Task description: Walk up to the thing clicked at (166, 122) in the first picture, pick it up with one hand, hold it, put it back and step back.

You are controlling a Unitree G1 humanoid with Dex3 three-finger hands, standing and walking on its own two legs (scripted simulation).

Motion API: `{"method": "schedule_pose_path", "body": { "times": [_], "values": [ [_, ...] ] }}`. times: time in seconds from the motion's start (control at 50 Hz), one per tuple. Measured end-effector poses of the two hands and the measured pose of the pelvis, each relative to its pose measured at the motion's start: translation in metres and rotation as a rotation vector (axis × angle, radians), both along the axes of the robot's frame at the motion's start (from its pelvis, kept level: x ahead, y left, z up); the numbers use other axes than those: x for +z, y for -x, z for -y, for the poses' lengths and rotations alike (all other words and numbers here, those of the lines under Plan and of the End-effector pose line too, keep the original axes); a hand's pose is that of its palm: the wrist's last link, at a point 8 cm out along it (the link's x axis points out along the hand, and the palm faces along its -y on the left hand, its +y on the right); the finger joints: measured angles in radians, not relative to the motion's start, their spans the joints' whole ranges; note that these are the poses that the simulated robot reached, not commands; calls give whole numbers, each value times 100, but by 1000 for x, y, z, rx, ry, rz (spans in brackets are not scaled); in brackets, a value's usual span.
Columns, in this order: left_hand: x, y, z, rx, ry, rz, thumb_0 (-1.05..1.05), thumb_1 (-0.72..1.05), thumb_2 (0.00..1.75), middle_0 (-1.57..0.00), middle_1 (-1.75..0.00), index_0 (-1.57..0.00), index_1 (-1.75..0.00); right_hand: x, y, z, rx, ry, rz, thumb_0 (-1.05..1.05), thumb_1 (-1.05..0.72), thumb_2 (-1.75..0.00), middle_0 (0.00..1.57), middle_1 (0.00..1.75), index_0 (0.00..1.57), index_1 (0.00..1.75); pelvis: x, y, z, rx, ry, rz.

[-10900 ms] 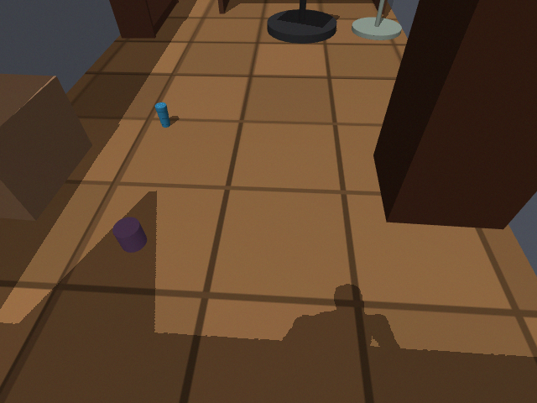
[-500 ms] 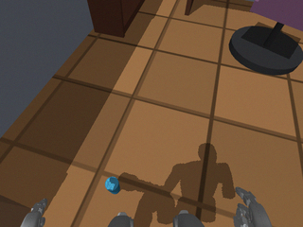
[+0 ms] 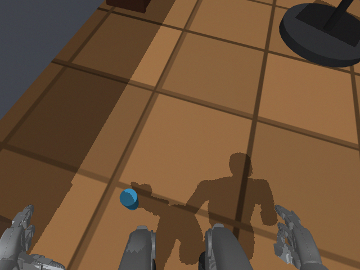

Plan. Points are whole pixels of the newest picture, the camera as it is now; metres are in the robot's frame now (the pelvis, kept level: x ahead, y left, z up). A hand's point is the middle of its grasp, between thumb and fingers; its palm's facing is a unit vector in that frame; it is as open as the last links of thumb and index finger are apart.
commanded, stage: go down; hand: left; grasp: from the side
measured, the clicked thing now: (130, 200) +0.39 +0.20 -0.56
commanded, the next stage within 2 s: approach in 1.84 s
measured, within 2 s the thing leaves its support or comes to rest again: neither
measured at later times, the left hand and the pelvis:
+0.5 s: hand (46, 214) +0.27 +0.36 -0.18, palm faces +0.15 -0.97 -0.20, open 17.2 cm; pelvis -0.04 -0.01 -0.13, yaw -1 degrees
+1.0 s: hand (46, 205) +0.30 +0.38 -0.22, palm faces +0.14 -0.98 -0.14, open 17.4 cm; pelvis -0.06 +0.00 -0.20, yaw -3 degrees
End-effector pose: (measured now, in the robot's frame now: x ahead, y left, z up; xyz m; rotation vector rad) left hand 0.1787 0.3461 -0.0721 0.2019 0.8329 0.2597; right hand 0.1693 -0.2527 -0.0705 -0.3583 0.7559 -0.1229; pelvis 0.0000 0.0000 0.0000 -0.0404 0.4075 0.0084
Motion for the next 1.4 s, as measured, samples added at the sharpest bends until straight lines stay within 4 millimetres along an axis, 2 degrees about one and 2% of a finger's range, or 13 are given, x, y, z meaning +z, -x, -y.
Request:
{"method": "schedule_pose_path", "body": {
  "times": [0.12,0.22,0.42,0.56,0.7,0.9,1.06,1.4],
  "values": [
    [-31,-36,-15,-69,9,171,-1,-51,4,-8,-9,-8,-8,-54,12,12,12,34,-61,1,-94,-91,20,30,20,30,-47,15,3,-1,2,-66],
    [-47,-57,-24,-98,8,247,-1,-49,7,-8,-10,-7,-9,-90,26,17,2,38,-122,1,-93,-90,20,30,20,30,-74,24,5,-9,5,-98],
    [-73,-59,-53,-59,9,329,-1,-49,9,-7,-11,-6,-10,-139,50,23,13,43,-200,1,-90,-90,20,30,20,30,-113,38,8,-13,7,-142],
    [-97,-78,-59,-112,25,421,-2,-50,6,-7,-10,-6,-9,-170,60,31,34,87,-250,1,-90,-90,20,30,21,30,-144,45,8,-16,19,-160],
    [-111,-94,-68,-125,35,481,-2,-50,5,-7,-9,-6,-8,-191,69,34,22,111,-278,1,-91,-90,20,30,21,30,-167,47,6,-23,32,-168],
    [-124,-94,-82,-117,46,524,-2,-52,5,-7,-7,-5,-7,-215,73,30,46,115,-293,1,-92,-90,20,30,20,30,-190,52,3,-24,40,-167],
    [-138,-102,-84,-141,55,565,-2,-52,5,-6,-6,-5,-6,-234,77,30,69,129,-300,1,-92,-91,20,30,21,30,-210,58,2,-26,46,-153],
    [-151,-113,-89,-133,65,602,-2,-53,7,-5,-6,-3,-6,-261,99,35,67,126,-372,0,-92,-91,20,30,21,30,-234,60,4,-29,45,-151]
  ]
}}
